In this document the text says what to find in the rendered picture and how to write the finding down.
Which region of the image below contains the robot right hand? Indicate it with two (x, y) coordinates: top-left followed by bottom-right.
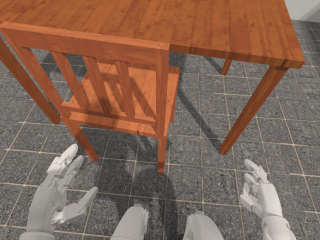
(240, 159), (283, 220)

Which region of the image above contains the robot thigh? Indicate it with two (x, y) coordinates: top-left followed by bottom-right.
(185, 213), (224, 240)
(110, 206), (149, 240)

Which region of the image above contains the chair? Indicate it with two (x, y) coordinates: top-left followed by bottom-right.
(0, 21), (180, 175)

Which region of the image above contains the robot left hand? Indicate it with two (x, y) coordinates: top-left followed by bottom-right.
(26, 143), (98, 234)

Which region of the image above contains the robot right forearm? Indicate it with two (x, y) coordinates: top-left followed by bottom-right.
(261, 215), (296, 240)

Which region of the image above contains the right robot thigh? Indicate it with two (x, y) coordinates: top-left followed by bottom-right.
(185, 213), (224, 240)

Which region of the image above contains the left robot thigh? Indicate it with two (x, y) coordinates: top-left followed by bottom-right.
(110, 206), (149, 240)

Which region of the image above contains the table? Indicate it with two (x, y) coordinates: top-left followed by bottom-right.
(0, 0), (306, 155)

